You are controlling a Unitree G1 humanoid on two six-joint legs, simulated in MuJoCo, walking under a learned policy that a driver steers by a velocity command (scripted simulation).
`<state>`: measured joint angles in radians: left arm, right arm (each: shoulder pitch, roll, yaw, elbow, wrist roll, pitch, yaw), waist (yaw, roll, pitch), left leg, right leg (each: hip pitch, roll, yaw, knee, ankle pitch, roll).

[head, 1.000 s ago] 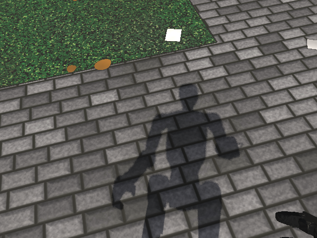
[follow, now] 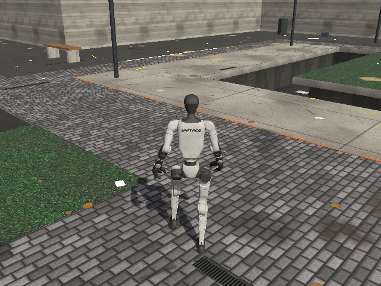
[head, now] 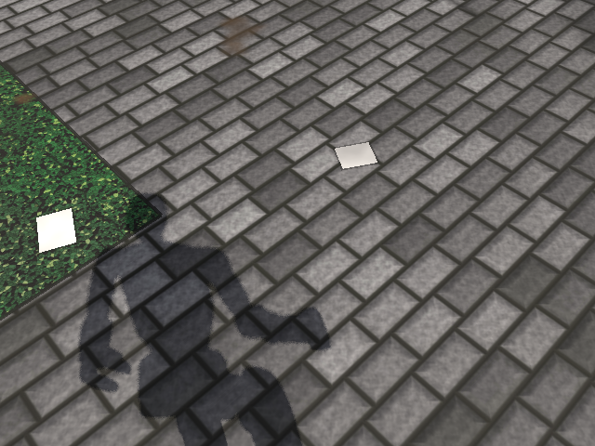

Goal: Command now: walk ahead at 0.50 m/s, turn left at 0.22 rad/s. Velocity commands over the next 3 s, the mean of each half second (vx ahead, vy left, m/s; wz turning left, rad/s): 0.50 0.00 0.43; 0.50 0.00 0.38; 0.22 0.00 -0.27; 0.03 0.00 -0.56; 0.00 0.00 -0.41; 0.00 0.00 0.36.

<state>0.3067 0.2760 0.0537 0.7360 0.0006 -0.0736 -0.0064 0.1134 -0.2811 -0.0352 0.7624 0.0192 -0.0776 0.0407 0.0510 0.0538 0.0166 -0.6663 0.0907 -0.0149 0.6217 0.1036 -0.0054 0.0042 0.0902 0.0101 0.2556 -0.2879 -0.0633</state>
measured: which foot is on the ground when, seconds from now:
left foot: up 0.00-0.10, down 0.12-0.62, up 0.64-1.00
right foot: down 0.00-0.14, up 0.16-0.58, down 0.60-1.00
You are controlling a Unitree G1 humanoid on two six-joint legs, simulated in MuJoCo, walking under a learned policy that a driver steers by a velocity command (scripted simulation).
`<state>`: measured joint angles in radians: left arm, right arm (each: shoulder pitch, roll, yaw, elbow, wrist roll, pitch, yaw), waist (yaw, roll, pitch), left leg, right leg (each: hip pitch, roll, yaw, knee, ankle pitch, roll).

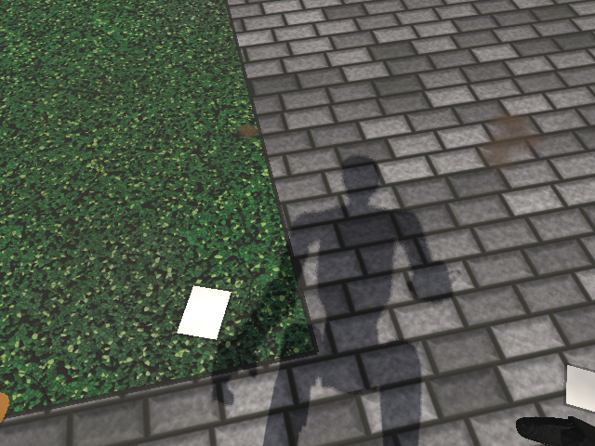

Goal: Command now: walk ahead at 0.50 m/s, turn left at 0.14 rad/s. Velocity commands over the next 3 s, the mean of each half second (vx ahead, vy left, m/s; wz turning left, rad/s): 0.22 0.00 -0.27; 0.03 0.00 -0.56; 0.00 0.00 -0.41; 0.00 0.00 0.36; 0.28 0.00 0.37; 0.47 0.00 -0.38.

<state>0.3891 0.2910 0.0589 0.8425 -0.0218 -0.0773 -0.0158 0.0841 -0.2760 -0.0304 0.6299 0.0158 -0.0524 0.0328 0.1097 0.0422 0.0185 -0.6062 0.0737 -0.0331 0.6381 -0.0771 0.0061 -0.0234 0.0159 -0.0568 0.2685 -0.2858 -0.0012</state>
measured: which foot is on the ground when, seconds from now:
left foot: up 0.00-0.06, down 0.08-0.58, up 0.60-1.00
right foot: down 0.00-0.08, up 0.10-0.56, down 0.58-1.00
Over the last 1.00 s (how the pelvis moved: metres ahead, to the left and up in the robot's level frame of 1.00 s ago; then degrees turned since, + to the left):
0.55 0.13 0.00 28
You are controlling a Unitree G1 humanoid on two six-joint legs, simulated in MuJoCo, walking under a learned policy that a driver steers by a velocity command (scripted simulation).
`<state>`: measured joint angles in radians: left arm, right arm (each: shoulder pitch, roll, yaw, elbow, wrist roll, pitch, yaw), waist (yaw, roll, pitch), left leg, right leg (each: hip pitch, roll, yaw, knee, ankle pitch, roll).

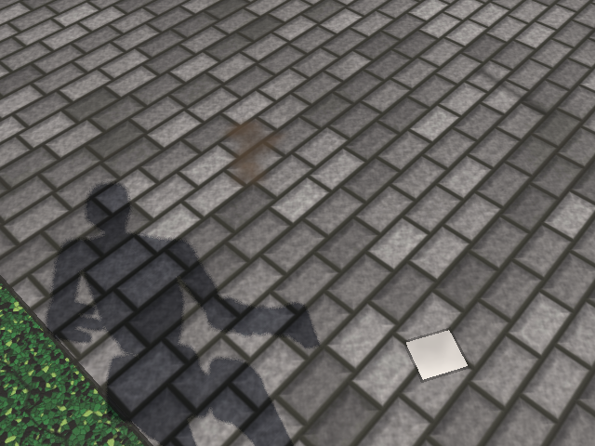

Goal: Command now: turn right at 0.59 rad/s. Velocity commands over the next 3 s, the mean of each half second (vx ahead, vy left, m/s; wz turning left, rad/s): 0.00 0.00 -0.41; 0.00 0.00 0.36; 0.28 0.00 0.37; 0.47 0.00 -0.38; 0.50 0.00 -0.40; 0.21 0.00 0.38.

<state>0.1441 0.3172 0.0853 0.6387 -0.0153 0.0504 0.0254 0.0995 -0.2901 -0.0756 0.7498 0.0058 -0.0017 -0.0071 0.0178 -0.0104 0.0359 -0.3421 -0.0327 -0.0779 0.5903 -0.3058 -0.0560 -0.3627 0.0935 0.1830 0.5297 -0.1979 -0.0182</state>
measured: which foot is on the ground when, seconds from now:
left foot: up 0.00-0.00, down 0.02-0.42, up 0.44-0.84, down 0.86-1.00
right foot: down 0.00-0.02, up 0.04-0.40, down 0.42-0.88, up 0.90-1.00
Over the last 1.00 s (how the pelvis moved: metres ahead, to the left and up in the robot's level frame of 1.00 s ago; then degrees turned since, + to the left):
0.21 0.01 -0.01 -30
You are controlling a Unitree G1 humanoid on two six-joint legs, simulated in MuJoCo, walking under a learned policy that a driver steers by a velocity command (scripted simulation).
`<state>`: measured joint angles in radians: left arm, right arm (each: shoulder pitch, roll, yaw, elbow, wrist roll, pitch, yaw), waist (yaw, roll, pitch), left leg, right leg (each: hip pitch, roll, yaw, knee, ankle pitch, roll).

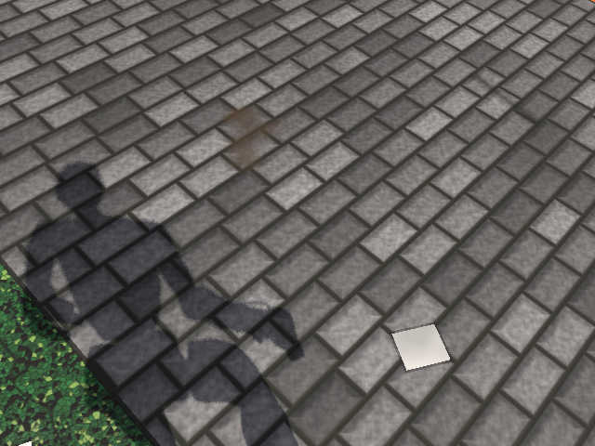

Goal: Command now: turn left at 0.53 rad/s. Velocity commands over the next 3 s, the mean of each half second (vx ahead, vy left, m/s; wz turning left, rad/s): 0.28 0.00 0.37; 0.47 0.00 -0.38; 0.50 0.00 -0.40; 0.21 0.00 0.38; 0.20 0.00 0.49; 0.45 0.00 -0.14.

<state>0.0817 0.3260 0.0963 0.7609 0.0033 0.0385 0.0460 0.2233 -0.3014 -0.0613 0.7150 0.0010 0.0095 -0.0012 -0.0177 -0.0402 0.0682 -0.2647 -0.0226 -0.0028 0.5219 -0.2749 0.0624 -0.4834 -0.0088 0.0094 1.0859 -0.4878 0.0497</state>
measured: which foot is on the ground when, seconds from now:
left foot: down 0.00-0.42, up 0.44-0.82, down 0.84-1.00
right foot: up 0.00-0.40, down 0.42-0.84, up 0.86-1.00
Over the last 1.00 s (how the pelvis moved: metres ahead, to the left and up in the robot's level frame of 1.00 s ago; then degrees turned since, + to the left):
-0.03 0.02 0.00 3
